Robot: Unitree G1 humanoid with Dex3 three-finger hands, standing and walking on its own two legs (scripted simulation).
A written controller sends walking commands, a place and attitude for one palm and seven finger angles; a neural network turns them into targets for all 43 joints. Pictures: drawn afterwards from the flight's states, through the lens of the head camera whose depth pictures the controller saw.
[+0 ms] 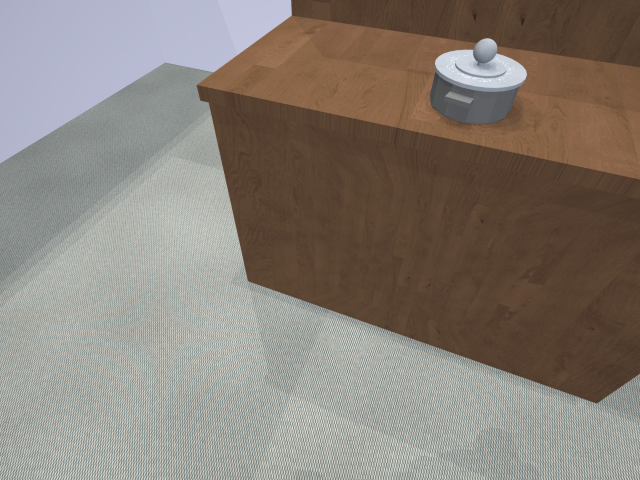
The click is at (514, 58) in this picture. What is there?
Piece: lid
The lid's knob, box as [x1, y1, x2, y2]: [473, 38, 496, 62]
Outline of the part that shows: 493,40 485,38 480,40 475,45 473,55 477,61 486,62 494,56 496,52 496,44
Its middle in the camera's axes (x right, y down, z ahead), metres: +0.34 -0.38 +0.79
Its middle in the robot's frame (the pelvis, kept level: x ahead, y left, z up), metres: +0.88 -0.29 +0.16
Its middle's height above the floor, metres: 0.94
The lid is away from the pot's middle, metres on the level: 0.00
